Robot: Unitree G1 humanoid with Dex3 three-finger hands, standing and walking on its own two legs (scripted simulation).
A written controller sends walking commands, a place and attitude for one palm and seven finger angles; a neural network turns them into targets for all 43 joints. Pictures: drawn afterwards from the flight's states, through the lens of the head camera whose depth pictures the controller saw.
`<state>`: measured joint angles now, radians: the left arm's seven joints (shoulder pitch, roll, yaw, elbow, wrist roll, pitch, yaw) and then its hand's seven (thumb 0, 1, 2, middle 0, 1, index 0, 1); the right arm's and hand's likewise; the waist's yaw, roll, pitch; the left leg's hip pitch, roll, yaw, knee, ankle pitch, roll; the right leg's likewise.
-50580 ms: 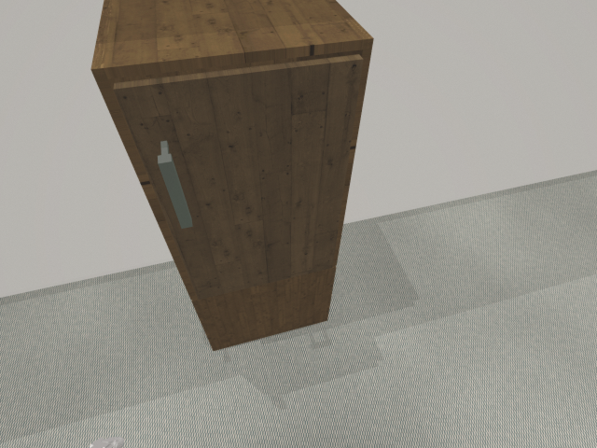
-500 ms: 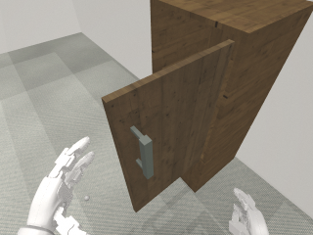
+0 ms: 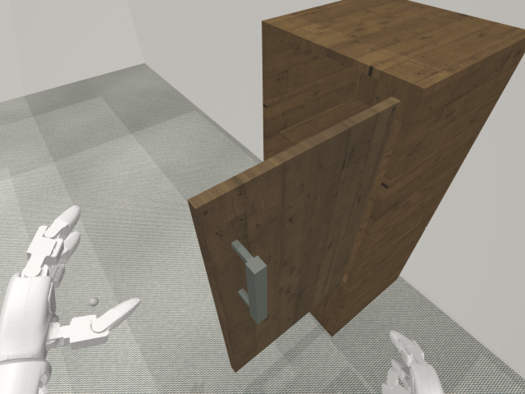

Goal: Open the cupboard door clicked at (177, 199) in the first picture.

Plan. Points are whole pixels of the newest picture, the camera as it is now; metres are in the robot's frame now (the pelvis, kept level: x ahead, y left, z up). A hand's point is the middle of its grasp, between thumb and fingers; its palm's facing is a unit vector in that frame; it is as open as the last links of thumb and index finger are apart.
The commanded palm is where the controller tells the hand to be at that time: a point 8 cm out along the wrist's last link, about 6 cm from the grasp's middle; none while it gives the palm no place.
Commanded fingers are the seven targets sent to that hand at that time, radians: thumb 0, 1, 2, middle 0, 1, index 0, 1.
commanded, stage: draw the hand back to the body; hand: left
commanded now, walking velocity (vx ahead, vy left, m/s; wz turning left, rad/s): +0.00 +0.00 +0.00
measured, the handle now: (249, 283) +0.27 +0.06 +0.05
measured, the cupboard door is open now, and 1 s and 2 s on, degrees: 91 91 91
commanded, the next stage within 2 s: step back with the hand held close in 0.66 s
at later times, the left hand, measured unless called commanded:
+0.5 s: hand (72, 272) +0.19 +0.24 +0.17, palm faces +0.46 -0.80 -0.40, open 7.7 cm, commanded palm +0.14 +0.28 +0.19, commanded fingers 0.00 0.90 0.90 -0.20 -0.30 -0.20 -0.30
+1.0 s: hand (84, 273) +0.20 +0.23 +0.17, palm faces +0.38 -0.79 -0.48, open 7.4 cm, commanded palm +0.13 +0.27 +0.19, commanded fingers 0.00 0.90 0.90 -0.20 -0.30 -0.20 -0.30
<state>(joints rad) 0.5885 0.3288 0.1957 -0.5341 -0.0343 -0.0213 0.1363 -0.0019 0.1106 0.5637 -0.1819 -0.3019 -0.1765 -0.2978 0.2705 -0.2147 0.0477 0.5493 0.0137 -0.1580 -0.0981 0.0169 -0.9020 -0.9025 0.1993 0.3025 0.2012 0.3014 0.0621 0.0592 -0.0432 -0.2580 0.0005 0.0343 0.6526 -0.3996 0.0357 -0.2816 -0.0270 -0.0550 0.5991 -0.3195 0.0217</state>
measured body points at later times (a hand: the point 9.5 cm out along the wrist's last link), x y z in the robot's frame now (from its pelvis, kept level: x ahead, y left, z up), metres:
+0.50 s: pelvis +0.00 -0.02 +0.02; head -0.01 -0.04 +0.46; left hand +0.16 +0.28 +0.20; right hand +0.19 -0.24 -0.07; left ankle -0.03 +0.09 -0.73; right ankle +0.00 -0.14 -0.73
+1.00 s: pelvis -0.02 -0.02 +0.02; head +0.00 -0.04 +0.47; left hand +0.17 +0.27 +0.20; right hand +0.16 -0.27 -0.07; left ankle -0.03 +0.09 -0.73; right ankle +0.00 -0.14 -0.73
